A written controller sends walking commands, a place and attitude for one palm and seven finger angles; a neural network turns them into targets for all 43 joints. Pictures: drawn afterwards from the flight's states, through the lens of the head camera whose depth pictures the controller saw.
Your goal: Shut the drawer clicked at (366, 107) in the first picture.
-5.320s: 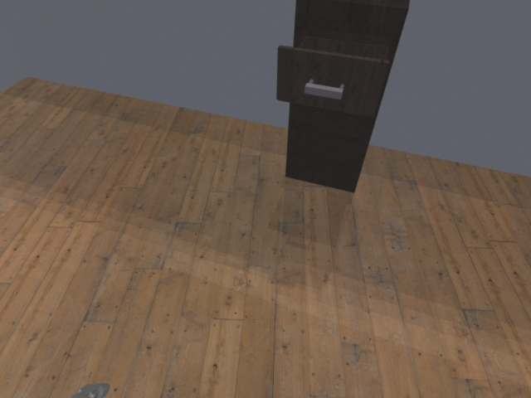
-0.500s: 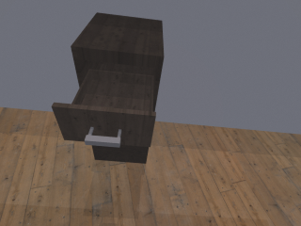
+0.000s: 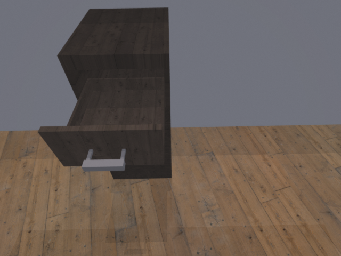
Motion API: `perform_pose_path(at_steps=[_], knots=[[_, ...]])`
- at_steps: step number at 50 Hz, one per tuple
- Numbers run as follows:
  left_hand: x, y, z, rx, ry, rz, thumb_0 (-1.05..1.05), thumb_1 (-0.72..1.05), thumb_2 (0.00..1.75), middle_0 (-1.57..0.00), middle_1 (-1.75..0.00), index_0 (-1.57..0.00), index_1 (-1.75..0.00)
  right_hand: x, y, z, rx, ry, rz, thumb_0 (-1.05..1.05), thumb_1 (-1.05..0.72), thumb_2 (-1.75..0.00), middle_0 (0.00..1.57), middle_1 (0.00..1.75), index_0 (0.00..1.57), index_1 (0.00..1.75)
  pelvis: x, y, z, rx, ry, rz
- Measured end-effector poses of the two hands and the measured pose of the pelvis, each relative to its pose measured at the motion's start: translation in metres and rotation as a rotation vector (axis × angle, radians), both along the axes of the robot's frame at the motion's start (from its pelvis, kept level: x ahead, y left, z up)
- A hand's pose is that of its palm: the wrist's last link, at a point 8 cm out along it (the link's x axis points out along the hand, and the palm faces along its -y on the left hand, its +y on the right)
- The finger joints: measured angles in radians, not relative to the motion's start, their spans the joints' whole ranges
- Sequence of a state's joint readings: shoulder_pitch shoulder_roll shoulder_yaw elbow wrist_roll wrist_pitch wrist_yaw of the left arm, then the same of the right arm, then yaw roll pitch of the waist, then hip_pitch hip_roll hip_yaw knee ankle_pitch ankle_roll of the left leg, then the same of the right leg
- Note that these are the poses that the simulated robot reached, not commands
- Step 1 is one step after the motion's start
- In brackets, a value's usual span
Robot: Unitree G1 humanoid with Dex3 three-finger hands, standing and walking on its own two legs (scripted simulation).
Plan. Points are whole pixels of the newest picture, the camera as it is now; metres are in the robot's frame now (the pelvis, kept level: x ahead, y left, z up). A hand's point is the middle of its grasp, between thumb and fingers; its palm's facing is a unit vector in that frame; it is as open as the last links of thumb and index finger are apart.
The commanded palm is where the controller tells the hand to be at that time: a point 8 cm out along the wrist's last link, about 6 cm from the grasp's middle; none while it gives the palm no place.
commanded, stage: come to a stop and stand still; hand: left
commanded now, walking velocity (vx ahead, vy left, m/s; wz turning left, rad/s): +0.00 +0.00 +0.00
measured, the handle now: (105, 158) +0.39 +0.21 -0.04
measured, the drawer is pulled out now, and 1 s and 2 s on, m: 0.29 0.29 0.29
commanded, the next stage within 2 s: look again from close up in 0.58 s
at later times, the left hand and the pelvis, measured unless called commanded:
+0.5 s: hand out of the picture -0.05 +0.11 -0.17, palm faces +0.07 -0.99 -0.15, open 7.4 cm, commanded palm none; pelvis -0.01 -0.03 +0.00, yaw +0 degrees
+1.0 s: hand out of the picture +0.04 +0.21 -0.17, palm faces +0.03 -0.96 -0.27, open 7.4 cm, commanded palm none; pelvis -0.01 +0.00 -0.01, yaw +1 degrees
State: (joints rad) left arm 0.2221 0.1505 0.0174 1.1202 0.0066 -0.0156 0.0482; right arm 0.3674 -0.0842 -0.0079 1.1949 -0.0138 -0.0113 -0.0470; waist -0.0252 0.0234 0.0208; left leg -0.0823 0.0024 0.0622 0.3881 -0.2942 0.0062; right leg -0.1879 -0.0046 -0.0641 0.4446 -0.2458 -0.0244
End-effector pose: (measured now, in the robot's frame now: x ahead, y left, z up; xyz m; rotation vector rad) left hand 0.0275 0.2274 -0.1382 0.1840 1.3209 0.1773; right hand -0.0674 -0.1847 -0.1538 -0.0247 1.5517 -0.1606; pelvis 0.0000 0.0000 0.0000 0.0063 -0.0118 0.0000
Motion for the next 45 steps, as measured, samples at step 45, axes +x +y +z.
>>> perform_pose_path(at_steps=[45], knots=[[-0.024, 0.004, -0.002, 0.025, -0.035, 0.006, 0.01, 0.9, 0.9, -0.2, -0.3, -0.2, -0.3, 0.039, -0.069, 0.002, -0.12, -0.143, 0.069, 0.0, -0.91, -0.9, 0.2, 0.3, 0.19, 0.3, -0.012, -0.012, -0.007, -0.032, 0.013, 0.023]])
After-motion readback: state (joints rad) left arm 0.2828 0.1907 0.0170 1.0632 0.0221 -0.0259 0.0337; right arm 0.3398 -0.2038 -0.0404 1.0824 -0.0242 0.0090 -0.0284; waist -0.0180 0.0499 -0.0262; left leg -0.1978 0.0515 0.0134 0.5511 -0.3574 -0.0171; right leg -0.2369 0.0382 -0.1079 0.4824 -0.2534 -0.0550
